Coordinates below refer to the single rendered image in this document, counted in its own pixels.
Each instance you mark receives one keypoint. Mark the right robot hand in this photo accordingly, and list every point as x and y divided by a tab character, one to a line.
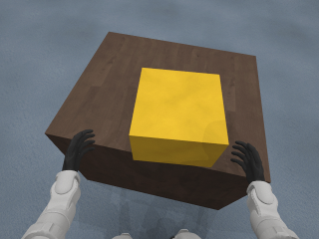
251	164

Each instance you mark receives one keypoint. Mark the right robot forearm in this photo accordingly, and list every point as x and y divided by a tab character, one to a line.
264	218

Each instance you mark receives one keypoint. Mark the carton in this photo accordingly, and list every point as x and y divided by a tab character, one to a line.
178	118

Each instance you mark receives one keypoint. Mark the robot right shin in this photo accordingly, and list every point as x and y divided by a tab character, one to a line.
182	231

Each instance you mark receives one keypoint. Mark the left robot forearm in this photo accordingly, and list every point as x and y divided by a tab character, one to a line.
57	217

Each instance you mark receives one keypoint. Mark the left robot hand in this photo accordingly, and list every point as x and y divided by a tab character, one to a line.
75	151

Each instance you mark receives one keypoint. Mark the pedestal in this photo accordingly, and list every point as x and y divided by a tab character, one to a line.
104	98

